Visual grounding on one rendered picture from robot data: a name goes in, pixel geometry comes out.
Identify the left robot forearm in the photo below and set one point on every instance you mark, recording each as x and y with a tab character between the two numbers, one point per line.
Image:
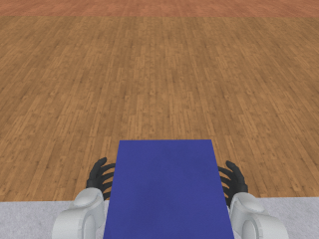
83	217

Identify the right robot forearm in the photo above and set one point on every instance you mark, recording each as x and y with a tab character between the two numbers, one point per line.
252	221

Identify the left robot hand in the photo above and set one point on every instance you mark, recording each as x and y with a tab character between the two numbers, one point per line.
96	177

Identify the right robot hand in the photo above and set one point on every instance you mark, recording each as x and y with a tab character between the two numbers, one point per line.
236	183

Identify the carton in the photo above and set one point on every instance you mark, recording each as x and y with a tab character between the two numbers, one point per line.
167	189

